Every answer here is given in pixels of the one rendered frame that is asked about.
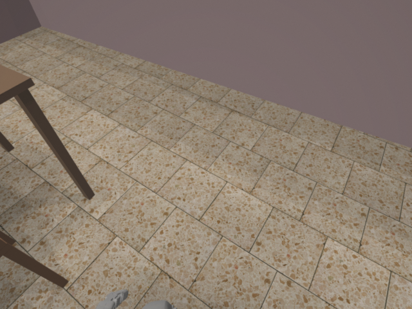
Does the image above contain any chair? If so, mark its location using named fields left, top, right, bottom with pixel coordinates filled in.
left=0, top=231, right=69, bottom=288

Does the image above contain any robot left hand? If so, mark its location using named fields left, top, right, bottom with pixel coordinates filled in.
left=96, top=289, right=128, bottom=309

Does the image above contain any table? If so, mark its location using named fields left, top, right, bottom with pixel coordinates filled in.
left=0, top=65, right=95, bottom=200

